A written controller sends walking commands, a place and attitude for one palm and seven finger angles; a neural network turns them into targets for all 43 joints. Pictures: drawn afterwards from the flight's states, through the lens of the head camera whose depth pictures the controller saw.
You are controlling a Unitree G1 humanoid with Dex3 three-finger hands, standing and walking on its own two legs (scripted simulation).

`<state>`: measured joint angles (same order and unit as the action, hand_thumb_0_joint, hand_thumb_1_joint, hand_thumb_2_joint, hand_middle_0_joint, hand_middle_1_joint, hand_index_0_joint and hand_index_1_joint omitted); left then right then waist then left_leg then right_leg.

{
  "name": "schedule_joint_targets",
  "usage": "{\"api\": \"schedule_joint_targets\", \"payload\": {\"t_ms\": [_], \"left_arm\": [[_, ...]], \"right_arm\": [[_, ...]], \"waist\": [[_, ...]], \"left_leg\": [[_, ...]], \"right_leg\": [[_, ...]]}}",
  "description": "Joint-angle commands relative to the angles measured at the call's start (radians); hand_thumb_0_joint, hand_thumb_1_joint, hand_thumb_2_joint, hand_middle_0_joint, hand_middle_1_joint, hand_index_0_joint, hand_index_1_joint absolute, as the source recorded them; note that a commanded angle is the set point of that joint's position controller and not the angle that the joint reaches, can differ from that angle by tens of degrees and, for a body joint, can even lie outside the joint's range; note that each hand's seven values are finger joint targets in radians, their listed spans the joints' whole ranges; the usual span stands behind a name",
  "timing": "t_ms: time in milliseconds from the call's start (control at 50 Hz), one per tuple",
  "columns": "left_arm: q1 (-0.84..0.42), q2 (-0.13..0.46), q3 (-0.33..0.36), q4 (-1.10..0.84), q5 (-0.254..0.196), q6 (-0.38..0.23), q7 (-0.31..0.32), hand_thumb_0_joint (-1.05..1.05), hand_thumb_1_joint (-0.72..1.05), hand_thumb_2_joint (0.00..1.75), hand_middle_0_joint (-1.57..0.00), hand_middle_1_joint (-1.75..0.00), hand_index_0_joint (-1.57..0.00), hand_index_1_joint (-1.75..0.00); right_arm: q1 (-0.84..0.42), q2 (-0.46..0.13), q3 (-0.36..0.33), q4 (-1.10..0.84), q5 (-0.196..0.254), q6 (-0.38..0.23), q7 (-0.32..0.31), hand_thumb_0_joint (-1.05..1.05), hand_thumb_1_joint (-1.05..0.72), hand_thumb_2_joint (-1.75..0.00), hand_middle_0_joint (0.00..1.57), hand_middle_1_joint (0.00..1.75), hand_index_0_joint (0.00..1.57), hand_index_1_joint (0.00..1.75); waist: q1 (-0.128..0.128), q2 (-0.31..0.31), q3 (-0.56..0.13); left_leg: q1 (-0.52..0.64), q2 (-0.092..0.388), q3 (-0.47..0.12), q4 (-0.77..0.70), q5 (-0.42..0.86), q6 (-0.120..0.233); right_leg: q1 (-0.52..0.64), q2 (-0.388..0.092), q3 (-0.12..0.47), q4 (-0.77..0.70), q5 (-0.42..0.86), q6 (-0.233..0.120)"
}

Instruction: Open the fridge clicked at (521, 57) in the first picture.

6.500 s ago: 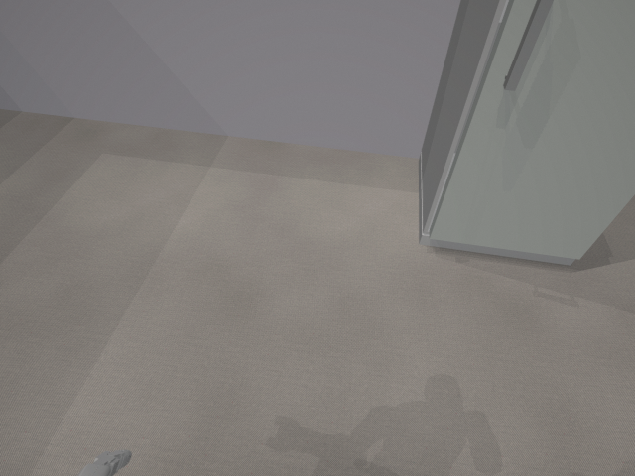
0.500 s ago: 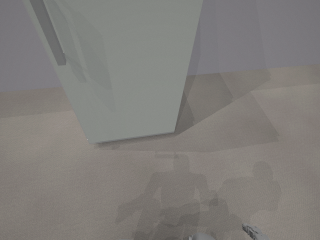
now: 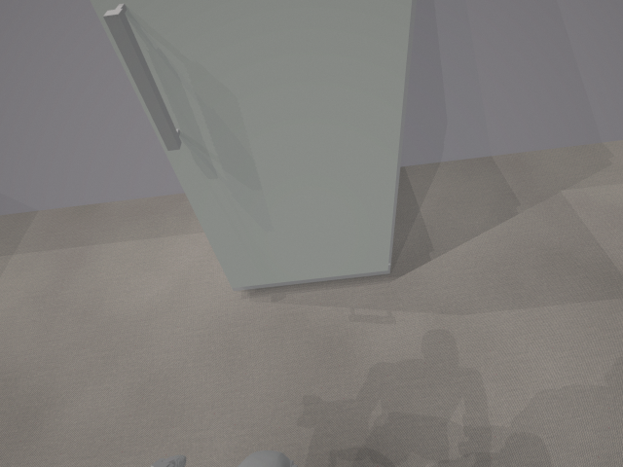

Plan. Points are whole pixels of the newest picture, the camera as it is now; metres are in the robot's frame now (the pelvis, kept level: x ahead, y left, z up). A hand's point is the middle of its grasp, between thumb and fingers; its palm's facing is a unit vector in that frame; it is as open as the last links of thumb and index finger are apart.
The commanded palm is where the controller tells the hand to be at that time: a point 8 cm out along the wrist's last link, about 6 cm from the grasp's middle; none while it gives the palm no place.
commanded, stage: take the last steps up to it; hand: left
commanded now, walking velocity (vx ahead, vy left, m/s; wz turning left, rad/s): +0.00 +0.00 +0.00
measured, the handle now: (150, 83) +0.78 +0.34 +0.13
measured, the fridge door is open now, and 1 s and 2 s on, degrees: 0 0 0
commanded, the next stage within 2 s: come to a stop and stand still in 1.12 s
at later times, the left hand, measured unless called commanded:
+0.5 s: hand out of the picture -0.10 +0.25 -0.18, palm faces +0.21 -0.96 -0.20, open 7.4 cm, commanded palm none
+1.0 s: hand (177, 372) +0.31 +0.28 -0.18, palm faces +0.02 -0.98 -0.19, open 7.4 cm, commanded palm none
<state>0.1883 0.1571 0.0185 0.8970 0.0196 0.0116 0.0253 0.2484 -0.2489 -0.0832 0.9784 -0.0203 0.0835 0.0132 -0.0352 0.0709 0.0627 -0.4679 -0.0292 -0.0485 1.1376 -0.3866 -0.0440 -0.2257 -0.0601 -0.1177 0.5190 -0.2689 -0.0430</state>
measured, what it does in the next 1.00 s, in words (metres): walks ahead: left foot, then right foot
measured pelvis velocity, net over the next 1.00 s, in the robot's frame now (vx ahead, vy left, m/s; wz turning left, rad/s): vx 0.20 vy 0.10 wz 0.08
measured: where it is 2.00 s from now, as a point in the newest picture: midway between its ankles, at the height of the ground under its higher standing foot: (310, 461)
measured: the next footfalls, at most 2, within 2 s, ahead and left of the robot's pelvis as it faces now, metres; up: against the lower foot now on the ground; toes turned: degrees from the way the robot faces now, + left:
left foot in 0.44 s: +0.03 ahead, +0.18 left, +0.00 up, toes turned +13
right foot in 0.98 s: +0.33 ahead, +0.02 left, +0.00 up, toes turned -2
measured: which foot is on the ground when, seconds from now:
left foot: up 0.00-0.42, down 0.44-0.98, up 1.00-1.00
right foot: down 0.00-0.44, up 0.46-0.96, down 0.98-1.00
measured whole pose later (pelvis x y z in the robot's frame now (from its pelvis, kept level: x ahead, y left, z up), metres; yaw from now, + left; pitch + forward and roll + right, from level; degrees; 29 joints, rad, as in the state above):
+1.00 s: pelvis +0.20 +0.10 -0.02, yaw +4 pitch -1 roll +0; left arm 0.08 0.16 0.04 0.99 0.03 -0.05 -0.01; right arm 0.53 -0.09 -0.02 1.20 -0.01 -0.04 -0.03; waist -0.06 0.01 0.09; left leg 0.07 0.02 0.15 0.56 -0.51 0.02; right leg -0.43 -0.02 -0.14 0.61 -0.16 -0.07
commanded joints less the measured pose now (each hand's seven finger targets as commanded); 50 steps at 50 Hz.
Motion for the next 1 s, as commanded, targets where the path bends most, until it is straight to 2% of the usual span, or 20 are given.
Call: {"api": "schedule_joint_targets", "payload": {"t_ms": [0, 100, 220, 280, 320, 360, 380, 400, 420, 440, 480, 520, 600, 760, 840, 880, 920, 940, 960, 980], "left_arm": [[0.024, 0.181, 0.053, -0.043, -0.004, -0.029, 0.012, 0.00, 0.90, 0.90, -0.20, -0.30, -0.20, -0.30], [0.151, 0.197, 0.066, 0.024, 0.003, -0.045, 0.007, 0.00, 0.90, 0.90, -0.20, -0.30, -0.20, -0.30], [0.231, 0.209, 0.070, 0.100, 0.015, -0.060, -0.001, 0.00, 0.90, 0.90, -0.20, -0.30, -0.20, -0.30], [0.232, 0.214, 0.069, 0.128, 0.019, -0.059, -0.005, 0.00, 0.90, 0.90, -0.20, -0.30, -0.20, -0.30], [0.200, 0.223, 0.070, 0.140, 0.017, -0.054, -0.008, 0.00, 0.90, 0.90, -0.20, -0.30, -0.20, -0.30], [0.171, 0.212, 0.066, 0.153, 0.007, -0.045, -0.012, 0.00, 0.90, 0.90, -0.20, -0.30, -0.20, -0.30], [0.162, 0.183, 0.057, 0.153, 0.003, -0.042, -0.016, 0.00, 0.90, 0.90, -0.20, -0.30, -0.20, -0.30], [0.148, 0.124, 0.045, 0.136, 0.000, -0.036, -0.022, 0.00, 0.90, 0.90, -0.20, -0.30, -0.20, -0.30], [0.103, 0.077, 0.030, 0.096, 0.006, -0.034, -0.023, 0.00, 0.90, 0.90, -0.20, -0.30, -0.20, -0.30], [0.053, 0.091, 0.034, 0.077, 0.010, -0.034, -0.023, 0.00, 0.90, 0.90, -0.20, -0.30, -0.20, -0.30], [0.065, 0.101, 0.040, 0.114, 0.016, -0.028, -0.031, 0.00, 0.90, 0.90, -0.20, -0.30, -0.20, -0.30], [0.124, 0.085, 0.040, 0.148, 0.015, -0.026, -0.039, 0.00, 0.90, 0.90, -0.20, -0.30, -0.20, -0.30], [0.148, 0.073, 0.044, 0.159, 0.010, -0.018, -0.036, 0.00, 0.90, 0.90, -0.20, -0.30, -0.20, -0.30], [-0.067, 0.059, 0.041, 0.072, 0.002, -0.020, -0.041, 0.00, 0.90, 0.90, -0.20, -0.30, -0.20, -0.30], [-0.174, 0.038, 0.030, 0.032, -0.003, -0.033, -0.044, 0.00, 0.90, 0.90, -0.20, -0.30, -0.20, -0.30], [-0.120, 0.046, 0.031, 0.041, -0.004, -0.041, -0.040, 0.00, 0.90, 0.90, -0.20, -0.30, -0.20, -0.30], [0.065, 0.073, 0.040, 0.099, 0.000, -0.053, -0.032, 0.00, 0.90, 0.90, -0.20, -0.30, -0.20, -0.30], [0.196, 0.107, 0.054, 0.140, 0.004, -0.065, -0.029, 0.00, 0.90, 0.90, -0.20, -0.30, -0.20, -0.30], [0.326, 0.191, 0.075, 0.177, 0.010, -0.079, -0.018, 0.00, 0.90, 0.90, -0.20, -0.30, -0.20, -0.30], [0.357, 0.261, 0.088, 0.182, -0.006, -0.081, -0.012, 0.00, 0.90, 0.90, -0.20, -0.30, -0.20, -0.30]], "right_arm": [[0.011, -0.058, -0.012, -0.035, -0.002, -0.021, -0.001, 0.00, -0.90, -0.90, 0.20, 0.30, 0.20, 0.30], [-0.058, -0.054, -0.003, -0.039, -0.011, -0.031, 0.012, 0.00, -0.90, -0.90, 0.20, 0.30, 0.20, 0.30], [-0.127, -0.022, 0.011, -0.052, -0.005, -0.055, 0.024, 0.00, -0.90, -0.90, 0.20, 0.30, 0.20, 0.30], [-0.118, -0.004, 0.017, -0.055, 0.000, -0.066, 0.028, 0.00, -0.90, -0.90, 0.20, 0.30, 0.20, 0.30], [-0.064, 0.005, 0.024, -0.038, 0.002, -0.075, 0.025, 0.00, -0.90, -0.90, 0.20, 0.30, 0.20, 0.30], [0.031, 0.002, 0.026, 0.001, 0.003, -0.087, 0.015, 0.00, -0.90, -0.90, 0.20, 0.30, 0.20, 0.30], [0.097, -0.037, 0.018, 0.024, 0.006, -0.095, 0.005, 0.00, -0.90, -0.90, 0.20, 0.30, 0.20, 0.30], [0.179, -0.110, 0.000, 0.042, -0.002, -0.102, -0.007, 0.00, -0.90, -0.90, 0.20, 0.30, 0.20, 0.30], [0.246, -0.183, -0.012, 0.053, -0.005, -0.100, -0.015, 0.00, -0.90, -0.90, 0.20, 0.30, 0.20, 0.30], [0.229, -0.183, -0.008, 0.052, -0.005, -0.096, -0.022, 0.00, -0.90, -0.90, 0.20, 0.30, 0.20, 0.30], [0.134, -0.095, 0.017, 0.041, -0.001, -0.109, -0.031, 0.00, -0.90, -0.90, 0.20, 0.30, 0.20, 0.30], [0.093, -0.049, 0.036, 0.030, 0.004, -0.124, -0.033, 0.00, -0.90, -0.90, 0.20, 0.30, 0.20, 0.30], [0.148, -0.024, 0.037, 0.057, 0.012, -0.151, -0.042, 0.00, -0.90, -0.90, 0.20, 0.30, 0.20, 0.30], [0.279, -0.003, 0.042, 0.129, 0.003, -0.166, -0.059, 0.00, -0.90, -0.90, 0.20, 0.30, 0.20, 0.30], [0.335, -0.007, 0.041, 0.165, -0.006, -0.162, -0.062, 0.00, -0.90, -0.90, 0.20, 0.30, 0.20, 0.30], [0.322, -0.024, 0.039, 0.170, -0.006, -0.158, -0.061, 0.00, -0.90, -0.90, 0.20, 0.30, 0.20, 0.30], [0.291, -0.046, 0.034, 0.167, 0.003, -0.156, -0.060, 0.00, -0.90, -0.90, 0.20, 0.30, 0.20, 0.30], [0.272, -0.048, 0.032, 0.157, 0.012, -0.156, -0.055, 0.00, -0.90, -0.90, 0.20, 0.30, 0.20, 0.30], [0.279, -0.009, 0.033, 0.141, 0.025, -0.160, -0.043, 0.00, -0.90, -0.90, 0.20, 0.30, 0.20, 0.30], [0.324, 0.032, 0.036, 0.120, 0.031, -0.159, -0.043, 0.00, -0.90, -0.90, 0.20, 0.30, 0.20, 0.30]], "waist": [[0.031, -0.246, -0.032], [0.089, -0.221, -0.018], [0.120, -0.225, -0.019], [0.109, -0.237, -0.016], [0.078, -0.240, -0.029], [0.028, -0.201, -0.037], [-0.005, -0.092, -0.061], [-0.047, 0.141, -0.057], [-0.072, 0.283, 0.003], [-0.064, 0.162, 0.074], [-0.013, 0.129, 0.110], [0.027, 0.050, 0.133], [0.049, 0.015, 0.069], [0.009, 0.016, 0.102], [-0.022, 0.015, 0.114], [0.010, 0.025, 0.073], [0.092, 0.030, -0.032], [0.151, -0.001, -0.100], [0.194, -0.144, -0.205], [0.148, -0.274, -0.293]], "left_leg": [[-0.056, 0.054, -0.003, 0.040, 0.061, -0.024], [-0.104, 0.094, 0.029, -0.083, 0.041, -0.027], [-0.053, 0.107, 0.087, -0.313, -0.013, -0.003], [0.043, 0.095, 0.118, -0.421, -0.038, 0.016], [0.165, 0.079, 0.150, -0.534, -0.014, 0.028], [0.383, 0.047, 0.207, -0.707, 0.101, 0.028], [0.516, 0.072, 0.171, -0.758, 0.072, 0.034], [0.589, 0.248, -0.090, -0.861, -0.132, 0.091], [0.554, 0.412, -0.314, -1.008, -0.270, 0.168], [0.468, 0.455, -0.327, -1.036, -0.276, 0.212], [0.361, 0.372, -0.234, -1.035, -0.207, 0.183], [0.329, 0.302, -0.103, -1.029, 0.005, 0.153], [0.415, 0.263, 0.000, -0.989, 0.372, 0.142], [0.562, 0.309, 0.014, -0.937, 0.664, 0.196], [0.583, 0.306, 0.044, -0.882, 0.816, 0.192], [0.561, 0.299, 0.077, -0.787, 1.043, 0.181], [0.521, 0.273, 0.115, -0.597, 1.159, 0.144], [0.396, 0.236, 0.136, -0.424, 1.039, 0.116], [0.162, 0.144, 0.174, -0.143, 0.649, 0.081], [-0.026, 0.013, 0.148, 0.201, -0.168, 0.047]], "right_leg": [[0.052, -0.221, 0.154, -0.251, 0.150, -0.047], [0.146, -0.285, 0.246, -0.340, -0.155, -0.063], [0.173, -0.318, 0.241, -0.371, -0.199, -0.087], [0.113, -0.319, 0.216, -0.372, -0.214, -0.087], [0.043, -0.291, 0.162, -0.343, -0.222, -0.071], [-0.090, -0.225, 0.075, -0.264, -0.276, -0.023], [-0.181, -0.179, 0.033, -0.160, -0.275, 0.010], [-0.342, -0.082, -0.052, 0.073, -0.296, 0.057], [-0.470, -0.010, -0.074, 0.322, -0.318, 0.073], [-0.507, -0.044, 0.019, 0.442, -0.279, 0.052], [-0.477, -0.079, 0.059, 0.557, -0.145, 0.046], [-0.436, -0.080, 0.073, 0.598, -0.014, 0.056], [-0.443, -0.058, 0.074, 0.615, 0.073, 0.078], [-0.545, -0.056, 0.054, 0.435, 0.084, 0.062], [-0.457, -0.019, 0.012, 0.249, 0.046, 0.023], [-0.301, 0.035, -0.032, 0.160, -0.005, -0.006], [-0.054, 0.085, -0.056, 0.074, 0.066, -0.027], [0.170, 0.065, -0.028, 0.012, 0.166, -0.043], [0.414, -0.150, 0.224, -0.001, 0.318, -0.135], [0.506, -0.419, 0.619, -0.117, 0.527, -0.267]]}}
